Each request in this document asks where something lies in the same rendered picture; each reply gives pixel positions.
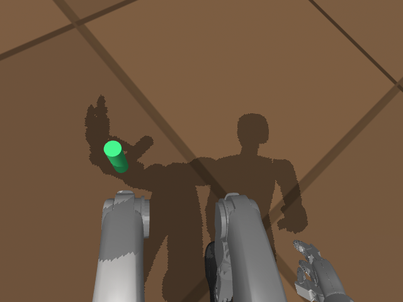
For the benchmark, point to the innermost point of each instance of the right robot foot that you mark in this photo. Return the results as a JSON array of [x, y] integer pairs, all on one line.
[[211, 270]]

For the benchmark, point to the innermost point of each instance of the right robot hand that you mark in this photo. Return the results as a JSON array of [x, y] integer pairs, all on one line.
[[324, 279]]

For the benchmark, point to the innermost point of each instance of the can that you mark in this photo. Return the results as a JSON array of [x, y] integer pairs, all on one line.
[[114, 152]]

